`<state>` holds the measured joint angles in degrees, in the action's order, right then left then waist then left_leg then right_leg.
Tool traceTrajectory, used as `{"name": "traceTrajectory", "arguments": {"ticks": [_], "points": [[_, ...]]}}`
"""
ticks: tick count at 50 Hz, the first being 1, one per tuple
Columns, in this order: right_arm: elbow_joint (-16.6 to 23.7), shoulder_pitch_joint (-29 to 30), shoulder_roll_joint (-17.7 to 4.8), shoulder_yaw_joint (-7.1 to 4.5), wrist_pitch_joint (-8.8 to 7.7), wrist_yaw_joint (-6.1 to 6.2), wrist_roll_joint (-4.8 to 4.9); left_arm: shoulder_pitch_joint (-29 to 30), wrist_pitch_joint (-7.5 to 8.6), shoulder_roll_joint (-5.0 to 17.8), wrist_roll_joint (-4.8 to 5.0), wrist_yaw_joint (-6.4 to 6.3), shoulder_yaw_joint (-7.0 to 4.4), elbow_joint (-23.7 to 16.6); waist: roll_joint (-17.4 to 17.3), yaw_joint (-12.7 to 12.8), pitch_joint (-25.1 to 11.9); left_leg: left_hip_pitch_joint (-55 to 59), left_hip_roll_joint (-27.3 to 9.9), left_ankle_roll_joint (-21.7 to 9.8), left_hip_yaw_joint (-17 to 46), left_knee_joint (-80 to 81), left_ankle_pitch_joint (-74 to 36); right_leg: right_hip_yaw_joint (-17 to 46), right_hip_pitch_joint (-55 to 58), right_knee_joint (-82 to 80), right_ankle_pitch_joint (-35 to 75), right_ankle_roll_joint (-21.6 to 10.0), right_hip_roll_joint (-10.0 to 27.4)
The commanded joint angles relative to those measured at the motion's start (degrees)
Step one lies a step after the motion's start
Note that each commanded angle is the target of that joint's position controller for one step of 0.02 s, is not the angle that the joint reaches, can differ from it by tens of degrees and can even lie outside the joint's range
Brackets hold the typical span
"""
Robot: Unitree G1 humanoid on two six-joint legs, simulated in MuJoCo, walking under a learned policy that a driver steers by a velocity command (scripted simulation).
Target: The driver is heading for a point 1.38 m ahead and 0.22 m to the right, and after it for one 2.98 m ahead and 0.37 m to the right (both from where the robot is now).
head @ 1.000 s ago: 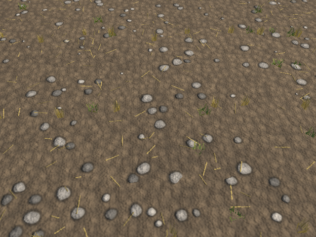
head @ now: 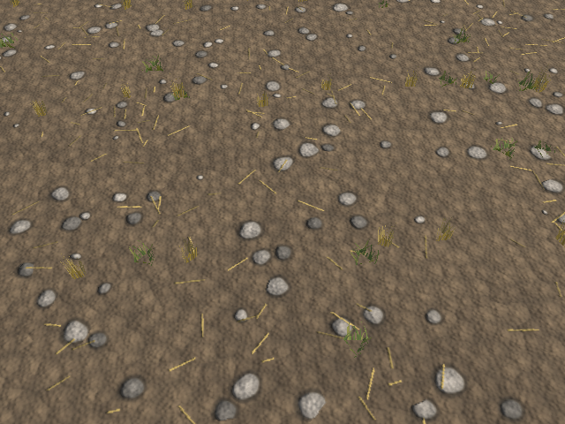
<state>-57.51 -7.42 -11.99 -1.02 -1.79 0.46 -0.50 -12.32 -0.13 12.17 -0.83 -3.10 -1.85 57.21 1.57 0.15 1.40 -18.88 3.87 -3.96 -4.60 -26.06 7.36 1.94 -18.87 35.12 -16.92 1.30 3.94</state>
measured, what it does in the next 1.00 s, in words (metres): shifts its weight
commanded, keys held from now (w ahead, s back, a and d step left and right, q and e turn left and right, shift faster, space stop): no key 0.90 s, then w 0.10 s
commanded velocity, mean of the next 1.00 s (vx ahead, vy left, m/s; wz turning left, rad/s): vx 0.02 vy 0.00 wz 0.00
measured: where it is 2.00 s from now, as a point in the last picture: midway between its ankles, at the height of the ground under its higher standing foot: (320, 392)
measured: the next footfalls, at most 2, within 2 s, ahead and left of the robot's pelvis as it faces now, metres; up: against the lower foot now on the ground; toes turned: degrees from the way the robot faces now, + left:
left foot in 1.62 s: +0.49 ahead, +0.09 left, +0.00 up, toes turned +3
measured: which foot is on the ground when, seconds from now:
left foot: down 0.00-1.00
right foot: down 0.00-1.00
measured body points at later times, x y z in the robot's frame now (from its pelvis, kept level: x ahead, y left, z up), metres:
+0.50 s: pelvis +0.06 -0.02 +0.01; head +0.08 -0.02 +0.46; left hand +0.08 +0.22 -0.15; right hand +0.13 -0.27 -0.14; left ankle +0.07 +0.09 -0.73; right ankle +0.03 -0.14 -0.73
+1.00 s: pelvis +0.07 -0.02 +0.00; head +0.07 -0.02 +0.45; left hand +0.06 +0.22 -0.15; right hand +0.11 -0.27 -0.15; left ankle +0.07 +0.09 -0.73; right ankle +0.03 -0.14 -0.73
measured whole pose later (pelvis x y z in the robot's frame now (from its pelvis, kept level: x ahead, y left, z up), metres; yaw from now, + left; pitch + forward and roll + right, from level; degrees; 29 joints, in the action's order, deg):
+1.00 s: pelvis +0.07 -0.02 +0.00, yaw +1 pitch -1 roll +0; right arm -64.2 -11.5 -11.2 -2.5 0.1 2.4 0.9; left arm -17.1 0.8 10.0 0.6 -2.9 -2.5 63.5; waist 0.2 0.0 1.2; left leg -14.3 0.6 -2.3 -1.6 -32.0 19.3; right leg -1.2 -9.4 31.0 -22.3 -1.1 0.5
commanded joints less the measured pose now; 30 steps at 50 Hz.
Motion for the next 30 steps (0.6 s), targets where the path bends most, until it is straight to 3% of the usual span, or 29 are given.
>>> {"name": "traceTrajectory", "arguments": {"ticks": [1,2,4,8,13,21,30], "points": [[2.26,2.11,-5.73,-0.72,-0.17,0.43,0.44,-7.91,-0.85,5.45,-1.09,0.06,-0.97,0.09,-3.58,2.54,1.10,-10.63,-9.60,-0.29,11.17,11.99,27.14,1.75,11.76,-10.75,2.61,-3.04,2.08],[2.27,-0.27,-6.05,-1.21,0.27,0.81,0.58,-6.12,-0.52,9.20,-0.15,0.03,-1.90,0.78,3.85,-0.66,3.79,-4.50,-5.77,1.28,6.50,10.13,21.35,2.15,1.32,-12.59,-9.28,-4.57,1.49],[1.62,-1.11,-6.15,-1.23,0.39,1.37,-0.05,-3.55,0.95,5.68,-0.03,0.23,-1.35,1.00,5.98,-1.07,3.80,4.24,-5.14,1.58,5.53,5.12,12.52,2.12,-4.33,-16.34,-12.27,-3.46,0.81],[-0.04,-3.18,-5.39,-1.14,0.22,1.41,0.10,-3.82,2.74,4.52,0.60,0.68,-1.41,1.78,2.03,-0.80,-0.07,5.83,-5.48,0.20,5.18,2.73,3.55,1.20,1.89,-13.65,1.55,-2.36,0.17],[-0.85,-3.02,-5.40,-1.19,0.25,1.16,0.60,-5.36,2.48,4.73,0.76,0.79,-1.46,2.67,-0.51,0.09,-2.74,7.73,-5.79,0.28,5.05,0.80,-5.59,0.10,5.85,-11.19,11.50,-2.83,-0.46],[-2.30,-3.87,-5.79,-1.40,1.26,1.59,0.85,-5.50,1.71,4.19,0.87,0.87,-1.36,3.39,-1.57,-0.07,-2.23,9.88,-6.11,0.50,5.32,-0.43,-10.57,-0.75,6.81,-10.80,16.25,-2.83,-1.03],[-3.25,-2.95,-5.89,-1.79,1.80,1.92,0.88,-5.12,1.19,3.50,0.79,0.68,-1.38,4.10,-1.13,-0.18,-0.80,10.36,-6.25,0.79,5.57,0.15,-9.63,-1.34,7.06,-11.79,14.47,-2.58,-1.47]]}}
